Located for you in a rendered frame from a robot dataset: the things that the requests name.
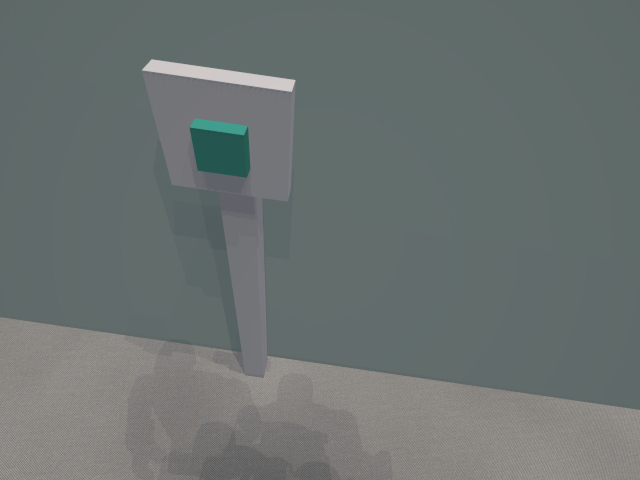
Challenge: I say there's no button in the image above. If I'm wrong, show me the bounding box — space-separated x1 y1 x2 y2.
189 118 250 178

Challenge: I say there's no panel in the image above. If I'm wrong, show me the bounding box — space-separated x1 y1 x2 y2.
142 59 296 378

